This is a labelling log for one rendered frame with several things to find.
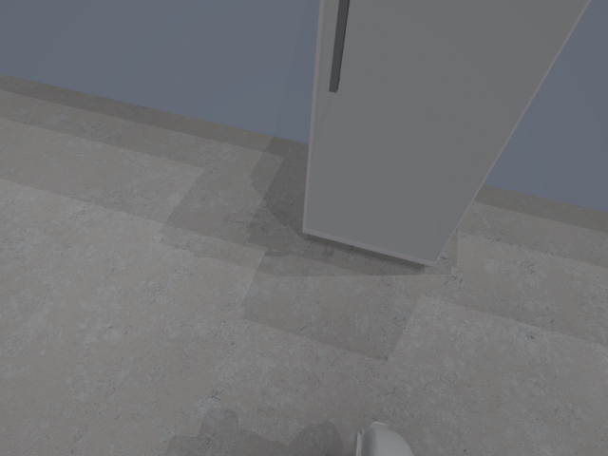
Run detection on right robot thigh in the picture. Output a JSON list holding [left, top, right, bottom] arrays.
[[353, 427, 414, 456]]

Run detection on fridge door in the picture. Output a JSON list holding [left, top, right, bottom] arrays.
[[305, 0, 588, 262]]

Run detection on handle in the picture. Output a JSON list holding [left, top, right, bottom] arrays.
[[329, 0, 350, 93]]

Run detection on robot right shin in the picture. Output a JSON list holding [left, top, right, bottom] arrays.
[[368, 422, 388, 429]]

